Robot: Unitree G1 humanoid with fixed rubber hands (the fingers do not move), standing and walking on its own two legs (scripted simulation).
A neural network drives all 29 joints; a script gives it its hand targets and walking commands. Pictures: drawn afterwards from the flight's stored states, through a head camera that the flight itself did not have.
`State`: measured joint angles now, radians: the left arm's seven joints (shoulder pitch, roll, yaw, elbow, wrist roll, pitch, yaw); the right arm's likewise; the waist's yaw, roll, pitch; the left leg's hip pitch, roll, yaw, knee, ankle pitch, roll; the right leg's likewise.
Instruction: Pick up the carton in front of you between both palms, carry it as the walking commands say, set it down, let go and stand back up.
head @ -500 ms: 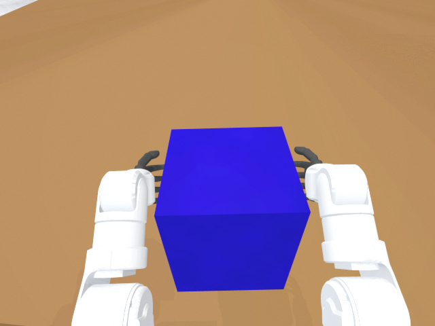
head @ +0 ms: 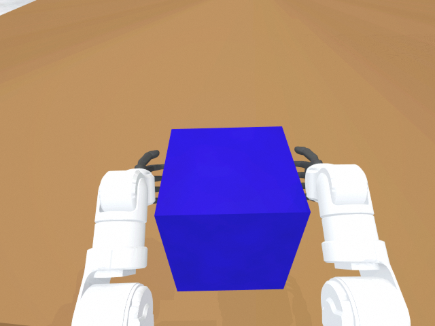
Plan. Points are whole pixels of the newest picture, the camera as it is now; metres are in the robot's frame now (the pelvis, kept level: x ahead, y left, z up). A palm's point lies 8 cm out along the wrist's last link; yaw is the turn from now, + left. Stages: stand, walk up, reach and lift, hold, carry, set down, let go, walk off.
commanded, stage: carry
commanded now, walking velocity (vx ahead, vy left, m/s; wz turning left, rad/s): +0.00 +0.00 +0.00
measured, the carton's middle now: (228, 210) +0.34 +0.00 +0.05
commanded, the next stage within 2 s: none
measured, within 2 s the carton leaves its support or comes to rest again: neither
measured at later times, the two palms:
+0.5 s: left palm (143, 174) +0.36 +0.15 +0.14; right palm (314, 171) +0.36 -0.15 +0.14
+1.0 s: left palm (176, 99) +0.56 +0.10 +0.17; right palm (313, 105) +0.53 -0.20 +0.16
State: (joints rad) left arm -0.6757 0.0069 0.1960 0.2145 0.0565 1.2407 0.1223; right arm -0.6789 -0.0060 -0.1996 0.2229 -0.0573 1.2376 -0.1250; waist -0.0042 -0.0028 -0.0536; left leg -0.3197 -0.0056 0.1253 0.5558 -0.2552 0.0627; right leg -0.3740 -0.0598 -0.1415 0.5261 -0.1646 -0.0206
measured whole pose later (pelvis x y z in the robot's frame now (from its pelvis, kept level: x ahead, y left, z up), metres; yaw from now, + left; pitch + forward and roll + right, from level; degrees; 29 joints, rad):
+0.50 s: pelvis +0.01 +0.00 +0.00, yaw +0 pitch +1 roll +0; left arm -0.68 0.03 0.19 0.16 0.03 1.28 0.13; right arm -0.69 -0.01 -0.18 0.17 -0.05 1.27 -0.14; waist -0.01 0.00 -0.06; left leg -0.31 0.00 0.13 0.55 -0.27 0.07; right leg -0.40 -0.06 -0.14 0.62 -0.34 -0.04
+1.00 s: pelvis +0.17 -0.03 +0.00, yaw +1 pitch +5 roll +0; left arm -0.87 0.06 0.30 0.19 0.04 1.37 0.14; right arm -0.84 -0.01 -0.20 0.18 -0.02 1.35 -0.17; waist -0.10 0.01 -0.07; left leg -0.15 0.01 0.09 0.46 -0.40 0.03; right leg -0.89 -0.03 -0.05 1.67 -0.68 -0.09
